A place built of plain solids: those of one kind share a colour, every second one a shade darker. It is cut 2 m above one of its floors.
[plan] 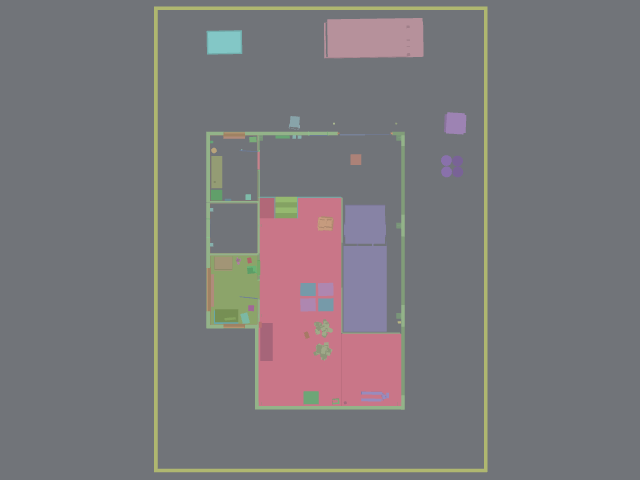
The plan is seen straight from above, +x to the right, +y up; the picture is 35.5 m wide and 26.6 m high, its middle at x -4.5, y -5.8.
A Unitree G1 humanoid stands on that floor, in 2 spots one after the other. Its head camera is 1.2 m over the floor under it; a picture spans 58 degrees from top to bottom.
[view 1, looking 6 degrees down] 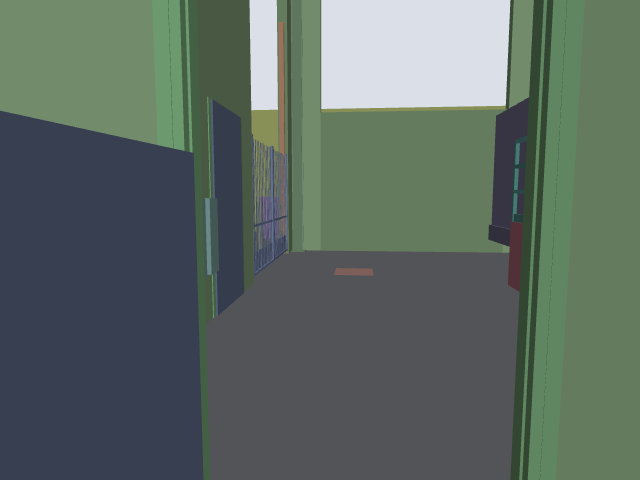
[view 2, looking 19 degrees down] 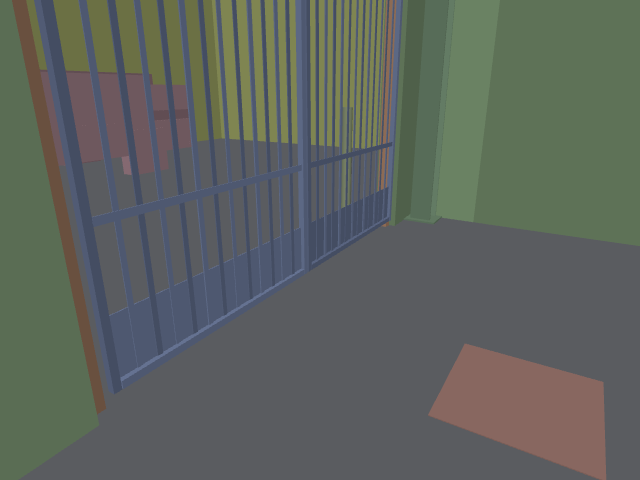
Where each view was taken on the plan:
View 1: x -9.20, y -1.40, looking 5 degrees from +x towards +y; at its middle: wall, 9.29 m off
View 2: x -4.20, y -1.40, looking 31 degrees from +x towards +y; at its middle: steel_gate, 2.94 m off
